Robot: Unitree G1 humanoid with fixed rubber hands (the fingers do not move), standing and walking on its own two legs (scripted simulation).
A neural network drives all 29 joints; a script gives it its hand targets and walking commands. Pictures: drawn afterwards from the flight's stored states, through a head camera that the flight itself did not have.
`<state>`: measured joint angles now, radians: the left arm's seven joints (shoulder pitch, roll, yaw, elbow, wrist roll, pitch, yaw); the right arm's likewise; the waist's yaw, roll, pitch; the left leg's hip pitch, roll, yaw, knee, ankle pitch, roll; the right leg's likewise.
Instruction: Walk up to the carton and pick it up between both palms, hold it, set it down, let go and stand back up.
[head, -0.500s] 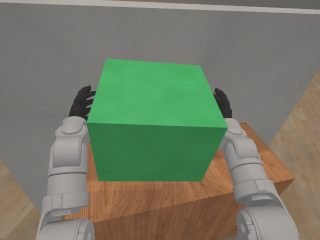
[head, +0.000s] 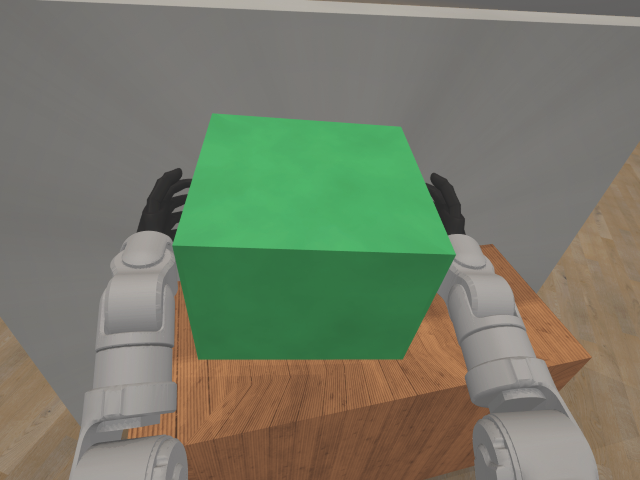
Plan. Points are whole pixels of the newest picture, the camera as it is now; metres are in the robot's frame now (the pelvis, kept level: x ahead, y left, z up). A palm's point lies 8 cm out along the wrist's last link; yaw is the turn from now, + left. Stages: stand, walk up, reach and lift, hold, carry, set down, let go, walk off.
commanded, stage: hold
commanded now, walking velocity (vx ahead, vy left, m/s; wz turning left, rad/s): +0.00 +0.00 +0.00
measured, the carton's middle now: (306, 235) +0.39 +0.00 +0.15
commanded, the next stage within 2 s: none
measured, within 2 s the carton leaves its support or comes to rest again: neither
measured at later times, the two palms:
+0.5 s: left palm (155, 238) +0.35 +0.18 +0.18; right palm (445, 240) +0.36 -0.17 +0.17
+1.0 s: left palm (152, 235) +0.36 +0.18 +0.18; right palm (443, 237) +0.36 -0.17 +0.18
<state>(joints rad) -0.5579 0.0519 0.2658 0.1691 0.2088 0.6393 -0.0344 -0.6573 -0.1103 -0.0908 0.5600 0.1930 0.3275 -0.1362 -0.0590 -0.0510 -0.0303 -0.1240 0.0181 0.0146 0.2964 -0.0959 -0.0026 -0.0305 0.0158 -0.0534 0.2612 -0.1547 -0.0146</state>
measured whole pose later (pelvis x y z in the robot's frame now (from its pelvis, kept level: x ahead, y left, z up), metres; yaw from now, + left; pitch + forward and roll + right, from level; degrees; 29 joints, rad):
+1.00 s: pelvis +0.00 +0.00 +0.00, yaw +0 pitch -5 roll -1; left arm -0.57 0.05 0.28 0.18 0.22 0.65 -0.05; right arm -0.66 -0.10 -0.11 0.57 0.17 0.33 -0.13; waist -0.06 -0.06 -0.03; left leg -0.11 0.01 0.01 0.30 -0.09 0.00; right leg -0.02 0.01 -0.06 0.27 -0.16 -0.01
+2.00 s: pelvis +0.00 +0.00 +0.00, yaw +0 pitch -6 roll -1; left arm -0.55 0.05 0.27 0.15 0.22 0.66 -0.05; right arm -0.65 -0.10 -0.09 0.55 0.18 0.34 -0.14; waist -0.06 -0.06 -0.02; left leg -0.10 0.01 0.01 0.30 -0.10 0.00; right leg -0.01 0.01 -0.05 0.27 -0.16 -0.01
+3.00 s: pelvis +0.01 +0.00 +0.00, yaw +0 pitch -5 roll +0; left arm -0.49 0.05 0.26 0.10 0.21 0.67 -0.04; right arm -0.60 -0.10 -0.07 0.48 0.20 0.36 -0.15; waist -0.07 -0.06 -0.04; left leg -0.09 0.01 0.01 0.29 -0.11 0.00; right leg 0.00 0.01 -0.05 0.27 -0.17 -0.01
